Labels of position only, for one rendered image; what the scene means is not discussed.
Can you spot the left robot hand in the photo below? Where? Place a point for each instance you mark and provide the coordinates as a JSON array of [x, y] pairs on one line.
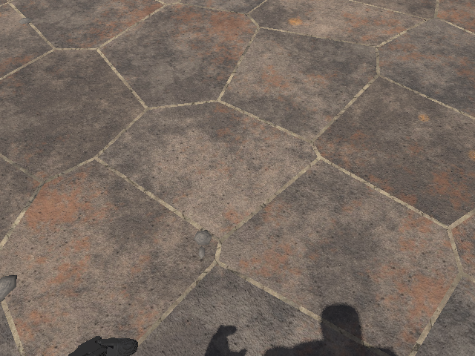
[[106, 347]]

